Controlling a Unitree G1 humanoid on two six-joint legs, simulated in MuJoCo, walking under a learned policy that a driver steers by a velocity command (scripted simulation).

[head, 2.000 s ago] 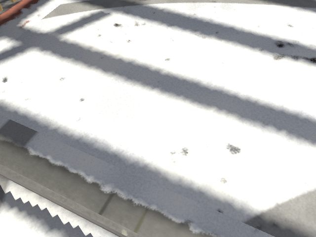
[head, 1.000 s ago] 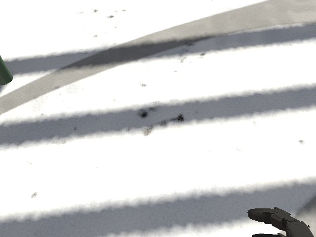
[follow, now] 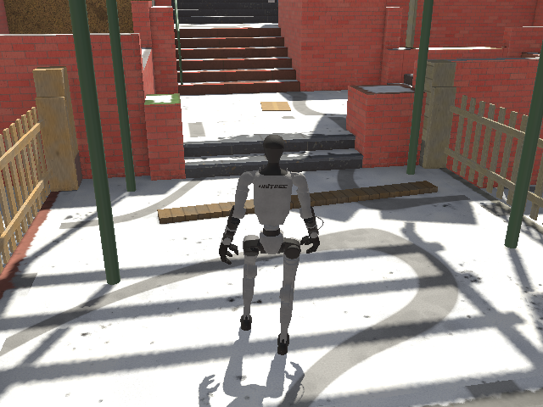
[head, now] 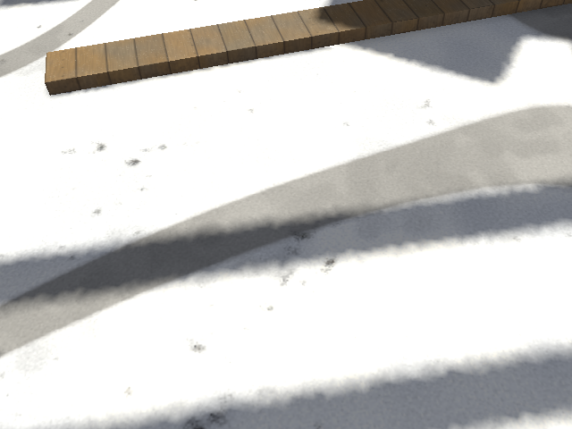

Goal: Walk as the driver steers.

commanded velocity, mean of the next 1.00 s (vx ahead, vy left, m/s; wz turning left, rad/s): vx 0.27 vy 0.00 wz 0.25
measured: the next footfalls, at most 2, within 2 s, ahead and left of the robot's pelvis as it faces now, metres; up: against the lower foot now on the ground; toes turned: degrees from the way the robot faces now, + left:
left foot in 0.26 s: +0.28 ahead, +0.13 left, +0.00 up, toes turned +12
right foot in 0.74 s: +0.50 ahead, +0.02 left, +0.00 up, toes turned +15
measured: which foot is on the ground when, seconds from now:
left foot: up 0.00-0.24, down 0.26-0.74, up 0.76-1.00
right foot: down 0.00-0.28, up 0.30-0.72, down 0.74-1.00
